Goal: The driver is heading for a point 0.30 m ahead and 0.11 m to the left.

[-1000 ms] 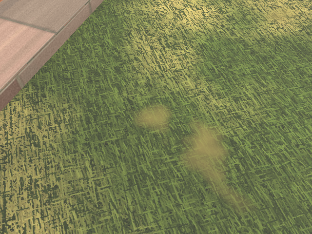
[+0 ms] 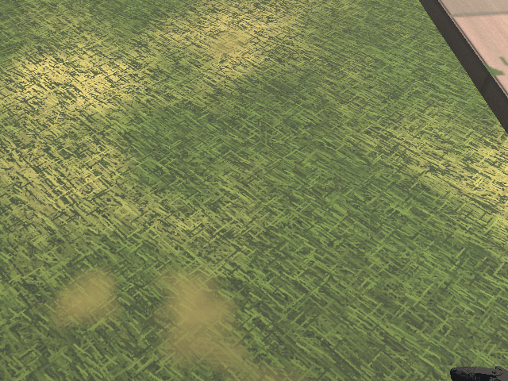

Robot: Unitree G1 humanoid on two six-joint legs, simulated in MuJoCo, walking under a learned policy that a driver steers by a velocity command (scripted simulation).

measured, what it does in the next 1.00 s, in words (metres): walks ahead: right foot, then left foot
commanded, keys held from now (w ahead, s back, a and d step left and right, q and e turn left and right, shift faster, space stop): w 0.08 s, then w+q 0.06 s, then no key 0.86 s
